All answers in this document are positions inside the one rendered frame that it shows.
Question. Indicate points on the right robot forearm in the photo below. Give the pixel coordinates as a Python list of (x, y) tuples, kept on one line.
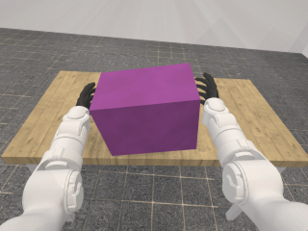
[(227, 135)]

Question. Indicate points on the right robot upper arm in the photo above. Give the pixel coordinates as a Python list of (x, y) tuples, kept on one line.
[(256, 187)]

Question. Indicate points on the carton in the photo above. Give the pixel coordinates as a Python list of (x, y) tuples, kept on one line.
[(147, 110)]

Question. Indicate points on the robot left hand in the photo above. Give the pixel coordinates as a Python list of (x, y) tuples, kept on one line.
[(85, 97)]

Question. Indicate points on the table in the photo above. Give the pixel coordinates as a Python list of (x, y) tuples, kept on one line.
[(257, 119)]

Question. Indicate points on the robot right hand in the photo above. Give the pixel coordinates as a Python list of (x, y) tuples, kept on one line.
[(210, 88)]

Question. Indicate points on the left robot forearm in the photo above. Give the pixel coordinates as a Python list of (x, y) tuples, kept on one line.
[(68, 145)]

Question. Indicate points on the left robot upper arm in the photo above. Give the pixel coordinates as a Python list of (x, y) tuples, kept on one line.
[(50, 197)]

